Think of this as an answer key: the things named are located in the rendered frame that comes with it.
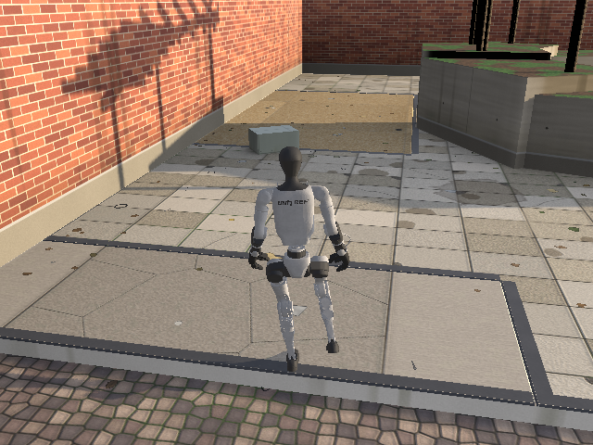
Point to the right robot upper arm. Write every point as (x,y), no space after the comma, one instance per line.
(322,194)

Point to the robot right shin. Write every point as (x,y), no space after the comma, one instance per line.
(327,312)

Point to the left robot upper arm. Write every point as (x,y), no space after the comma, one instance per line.
(261,212)

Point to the left robot foot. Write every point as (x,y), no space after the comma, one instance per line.
(292,364)

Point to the right robot hand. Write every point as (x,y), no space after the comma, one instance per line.
(336,258)

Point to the left robot hand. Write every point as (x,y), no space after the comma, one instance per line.
(252,260)

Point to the robot left forearm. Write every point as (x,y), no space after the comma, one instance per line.
(256,245)

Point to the robot right forearm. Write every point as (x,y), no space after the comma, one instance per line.
(338,242)

